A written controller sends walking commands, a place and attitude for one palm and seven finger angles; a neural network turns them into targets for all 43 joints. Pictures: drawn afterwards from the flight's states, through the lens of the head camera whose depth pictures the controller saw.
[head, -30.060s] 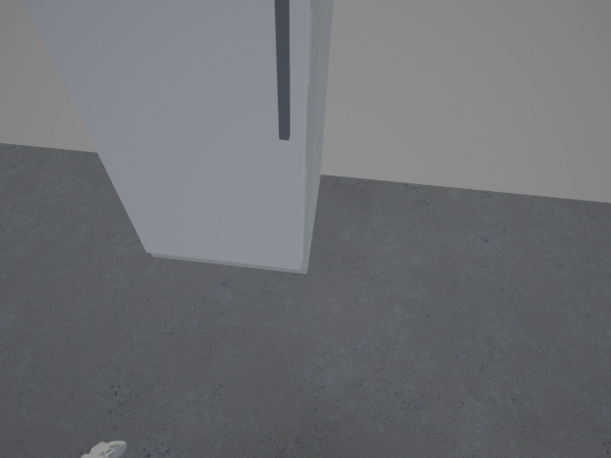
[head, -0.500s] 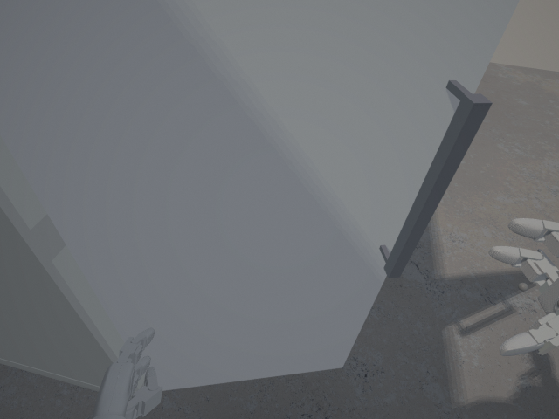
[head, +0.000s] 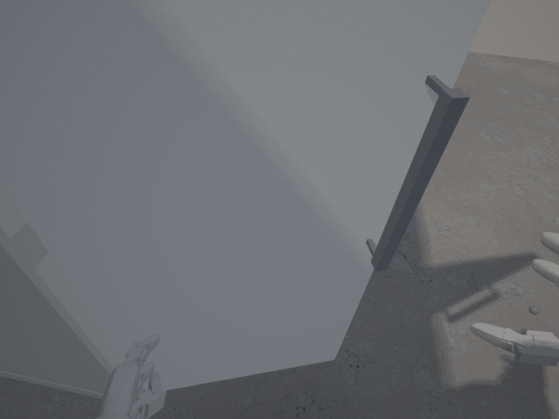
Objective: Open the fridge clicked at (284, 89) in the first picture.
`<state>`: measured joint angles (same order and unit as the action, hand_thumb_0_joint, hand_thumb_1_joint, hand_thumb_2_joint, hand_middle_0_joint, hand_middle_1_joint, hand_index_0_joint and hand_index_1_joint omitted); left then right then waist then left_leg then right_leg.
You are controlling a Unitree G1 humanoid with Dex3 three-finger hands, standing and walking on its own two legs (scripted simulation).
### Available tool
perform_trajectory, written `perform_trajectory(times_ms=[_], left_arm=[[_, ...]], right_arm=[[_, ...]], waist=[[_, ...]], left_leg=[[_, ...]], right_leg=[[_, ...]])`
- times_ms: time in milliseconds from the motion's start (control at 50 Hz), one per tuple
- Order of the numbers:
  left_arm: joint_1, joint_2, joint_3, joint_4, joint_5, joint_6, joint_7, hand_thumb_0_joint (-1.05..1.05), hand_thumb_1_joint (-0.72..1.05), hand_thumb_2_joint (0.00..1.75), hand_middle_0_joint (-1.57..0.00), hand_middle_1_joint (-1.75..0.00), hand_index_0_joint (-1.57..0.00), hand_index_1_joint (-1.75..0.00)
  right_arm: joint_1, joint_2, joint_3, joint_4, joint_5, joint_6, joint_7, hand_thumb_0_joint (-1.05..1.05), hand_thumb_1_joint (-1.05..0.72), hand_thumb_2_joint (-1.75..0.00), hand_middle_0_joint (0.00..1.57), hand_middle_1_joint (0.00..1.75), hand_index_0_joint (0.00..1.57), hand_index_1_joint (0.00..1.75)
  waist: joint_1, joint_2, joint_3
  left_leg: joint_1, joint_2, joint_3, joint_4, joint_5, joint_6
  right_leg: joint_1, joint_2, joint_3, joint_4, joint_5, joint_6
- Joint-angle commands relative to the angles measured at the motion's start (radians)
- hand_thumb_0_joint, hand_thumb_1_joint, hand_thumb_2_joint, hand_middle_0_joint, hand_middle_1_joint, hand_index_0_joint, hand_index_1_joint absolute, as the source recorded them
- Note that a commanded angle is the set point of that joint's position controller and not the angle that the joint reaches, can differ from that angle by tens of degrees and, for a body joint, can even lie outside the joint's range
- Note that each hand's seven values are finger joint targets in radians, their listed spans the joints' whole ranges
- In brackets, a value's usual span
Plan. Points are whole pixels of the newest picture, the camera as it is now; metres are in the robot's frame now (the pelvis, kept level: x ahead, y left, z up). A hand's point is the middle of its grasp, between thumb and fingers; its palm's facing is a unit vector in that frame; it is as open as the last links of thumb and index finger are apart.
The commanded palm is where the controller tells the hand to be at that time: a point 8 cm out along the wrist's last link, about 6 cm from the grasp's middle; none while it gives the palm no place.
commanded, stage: draw the hand back to the body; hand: right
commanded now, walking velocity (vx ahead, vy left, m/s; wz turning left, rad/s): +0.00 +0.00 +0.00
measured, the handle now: (401, 190) +0.43 -0.20 +0.13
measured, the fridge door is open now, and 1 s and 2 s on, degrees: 69 69 69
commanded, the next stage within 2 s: step back with the hand held close in 0.82 s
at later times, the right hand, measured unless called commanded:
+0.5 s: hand (547, 307) +0.20 -0.28 +0.16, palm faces +0.47 +0.79 -0.39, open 8.3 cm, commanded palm +0.15 -0.31 +0.18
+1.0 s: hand (539, 306) +0.20 -0.27 +0.16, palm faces +0.47 +0.80 -0.38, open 7.4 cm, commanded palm +0.15 -0.30 +0.18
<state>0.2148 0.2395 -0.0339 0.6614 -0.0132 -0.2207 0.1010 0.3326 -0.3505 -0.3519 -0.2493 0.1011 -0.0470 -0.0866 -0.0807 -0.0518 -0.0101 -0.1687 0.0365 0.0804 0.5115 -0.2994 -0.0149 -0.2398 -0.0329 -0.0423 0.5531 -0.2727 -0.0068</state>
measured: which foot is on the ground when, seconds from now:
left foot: down 0.00-1.00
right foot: down 0.00-1.00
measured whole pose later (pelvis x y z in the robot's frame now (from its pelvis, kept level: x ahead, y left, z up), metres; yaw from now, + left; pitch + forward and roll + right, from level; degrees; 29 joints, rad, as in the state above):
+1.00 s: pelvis +0.01 +0.00 +0.01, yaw +0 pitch -4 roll +1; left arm 0.20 0.23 -0.02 0.64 0.00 -0.13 0.09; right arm 0.42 -0.34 -0.35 -0.37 0.07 -0.07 -0.11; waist -0.08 -0.06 0.02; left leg -0.09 0.03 0.07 0.43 -0.27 -0.02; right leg -0.17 -0.03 -0.05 0.49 -0.26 -0.01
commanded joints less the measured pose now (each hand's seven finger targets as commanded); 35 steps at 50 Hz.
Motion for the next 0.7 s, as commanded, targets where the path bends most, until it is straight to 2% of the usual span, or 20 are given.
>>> perform_trajectory(times_ms=[0,20,100,180,240,260,340,360,400,420,480,520,560,620,660,680], left_arm=[[-0.137,0.111,0.046,-0.152,0.004,-0.034,0.009,0.0,0.9,0.9,-0.2,-0.3,-0.2,-0.3],[-0.143,0.115,0.048,-0.148,0.004,-0.028,0.01,0.0,0.9,0.9,-0.2,-0.3,-0.2,-0.3],[-0.147,0.106,0.046,-0.153,0.006,-0.018,0.003,0.0,0.9,0.9,-0.2,-0.3,-0.2,-0.3],[-0.147,0.103,0.049,-0.158,0.008,-0.008,-0.004,0.0,0.9,0.9,-0.2,-0.3,-0.2,-0.3],[-0.147,0.102,0.051,-0.162,0.009,0.002,-0.005,0.0,0.9,0.9,-0.2,-0.3,-0.2,-0.3],[-0.145,0.103,0.05,-0.164,0.01,0.004,-0.006,0.0,0.9,0.9,-0.2,-0.3,-0.2,-0.3],[-0.143,0.1,0.052,-0.168,0.011,0.01,-0.007,0.0,0.9,0.9,-0.2,-0.3,-0.2,-0.3],[-0.143,0.098,0.051,-0.171,0.011,0.011,-0.008,0.0,0.9,0.9,-0.2,-0.3,-0.2,-0.3],[-0.144,0.098,0.052,-0.175,0.01,0.01,-0.009,0.0,0.9,0.9,-0.2,-0.3,-0.2,-0.3],[-0.148,0.102,0.053,-0.171,0.012,0.009,-0.006,0.0,0.9,0.9,-0.2,-0.3,-0.2,-0.3],[-0.143,0.099,0.052,-0.171,0.009,0.017,-0.005,0.0,0.9,0.9,-0.2,-0.3,-0.2,-0.3],[-0.146,0.105,0.055,-0.171,0.01,0.02,-0.001,0.0,0.9,0.9,-0.2,-0.3,-0.2,-0.3],[-0.146,0.1,0.053,-0.171,0.011,0.018,-0.001,0.0,0.9,0.9,-0.2,-0.3,-0.2,-0.3],[-0.147,0.102,0.053,-0.169,0.013,0.016,0.001,0.0,0.9,0.9,-0.2,-0.3,-0.2,-0.3],[-0.147,0.099,0.051,-0.171,0.013,0.016,0.0,0.0,0.9,0.9,-0.2,-0.3,-0.2,-0.3],[-0.15,0.095,0.05,-0.169,0.013,0.015,0.0,0.0,0.9,0.9,-0.2,-0.3,-0.2,-0.3]], right_arm=[[-0.13,-0.225,-0.117,-0.22,-0.017,-0.088,-0.046,0.0,-0.14,-0.53,0.23,0.75,0.23,0.75],[-0.124,-0.225,-0.118,-0.215,-0.019,-0.09,-0.046,0.0,-0.17,-0.55,0.22,0.73,0.22,0.73],[-0.105,-0.205,-0.101,-0.266,-0.025,-0.098,-0.046,0.0,-0.32,-0.62,0.22,0.64,0.22,0.64],[-0.033,-0.199,-0.11,-0.272,-0.023,-0.094,-0.044,0.0,-0.47,-0.69,0.22,0.55,0.22,0.55],[-0.015,-0.198,-0.113,-0.289,-0.025,-0.093,-0.041,0.0,-0.57,-0.74,0.21,0.49,0.21,0.49],[-0.01,-0.207,-0.127,-0.297,-0.024,-0.094,-0.041,0.0,-0.61,-0.76,0.21,0.47,0.21,0.47],[0.015,-0.207,-0.132,-0.326,-0.026,-0.095,-0.042,0.0,-0.75,-0.83,0.21,0.38,0.21,0.38],[0.02,-0.208,-0.134,-0.338,-0.025,-0.095,-0.042,0.0,-0.79,-0.85,0.2,0.36,0.2,0.36],[0.015,-0.205,-0.127,-0.362,-0.025,-0.095,-0.042,0.0,-0.86,-0.88,0.2,0.32,0.2,0.32],[0.018,-0.209,-0.131,-0.367,-0.028,-0.095,-0.044,0.0,-0.9,-0.9,0.2,0.3,0.2,0.3],[0.021,-0.193,-0.121,-0.324,-0.025,-0.086,-0.044,0.0,-0.9,-0.9,0.2,0.3,0.2,0.3],[0.006,-0.194,-0.118,-0.336,-0.026,-0.087,-0.043,0.0,-0.9,-0.9,0.2,0.3,0.2,0.3],[-0.018,-0.198,-0.114,-0.362,-0.031,-0.088,-0.046,0.0,-0.9,-0.9,0.2,0.3,0.2,0.3],[0.012,-0.196,-0.119,-0.339,-0.028,-0.082,-0.048,0.0,-0.9,-0.9,0.2,0.3,0.2,0.3],[-0.003,-0.198,-0.116,-0.358,-0.029,-0.083,-0.047,0.0,-0.9,-0.9,0.2,0.3,0.2,0.3],[-0.002,-0.198,-0.119,-0.346,-0.028,-0.083,-0.048,0.0,-0.9,-0.9,0.2,0.3,0.2,0.3]], waist=[[0.013,-0.001,-0.076],[0.011,0.026,-0.07],[0.008,-0.036,-0.08],[0.002,0.014,-0.066],[0.002,-0.008,-0.047],[-0.001,0.007,-0.056],[-0.002,-0.031,-0.06],[-0.003,-0.017,-0.066],[0.001,-0.042,-0.067],[-0.001,-0.03,-0.059],[0.005,0.017,-0.031],[0.005,0.007,-0.039],[0.004,-0.042,-0.051],[0.0,-0.003,-0.05],[0.002,-0.022,-0.056],[0.002,-0.015,-0.038]], left_leg=[[-0.039,0.0,-0.034,-0.104,0.122,0.029],[-0.029,-0.001,-0.034,-0.112,0.134,0.03],[-0.01,-0.002,-0.03,-0.105,0.153,0.032],[0.009,-0.004,-0.025,-0.108,0.193,0.031],[0.009,-0.002,-0.026,-0.117,0.2,0.033],[0.016,-0.002,-0.024,-0.116,0.205,0.033],[0.025,0.0,-0.028,-0.121,0.215,0.035],[0.026,-0.003,-0.026,-0.12,0.219,0.035],[0.02,-0.004,-0.029,-0.122,0.204,0.034],[0.028,-0.004,-0.026,-0.126,0.212,0.036],[0.005,-0.006,-0.025,-0.132,0.189,0.032],[0.012,-0.003,-0.027,-0.138,0.185,0.033],[0.01,-0.003,-0.03,-0.134,0.19,0.034],[0.019,-0.004,-0.027,-0.139,0.191,0.034],[0.02,-0.003,-0.03,-0.135,0.198,0.033],[0.015,-0.003,-0.027,-0.137,0.19,0.032]], right_leg=[[0.104,0.003,0.039,-0.123,0.113,-0.029],[0.107,0.001,0.039,-0.126,0.13,-0.032],[0.134,-0.001,0.045,-0.144,0.16,-0.023],[0.133,-0.008,0.046,-0.149,0.206,-0.021],[0.131,-0.011,0.042,-0.15,0.21,-0.02],[0.13,-0.009,0.043,-0.151,0.215,-0.019],[0.136,-0.01,0.04,-0.15,0.228,-0.018],[0.14,-0.01,0.044,-0.151,0.236,-0.016],[0.148,-0.009,0.043,-0.153,0.221,-0.014],[0.141,-0.01,0.042,-0.153,0.232,-0.016],[0.132,-0.01,0.041,-0.154,0.195,-0.019],[0.14,-0.01,0.039,-0.156,0.193,-0.021],[0.152,-0.007,0.04,-0.154,0.202,-0.019],[0.151,-0.007,0.041,-0.156,0.202,-0.022],[0.152,-0.005,0.042,-0.154,0.203,-0.02],[0.143,-0.005,0.041,-0.157,0.194,-0.019]])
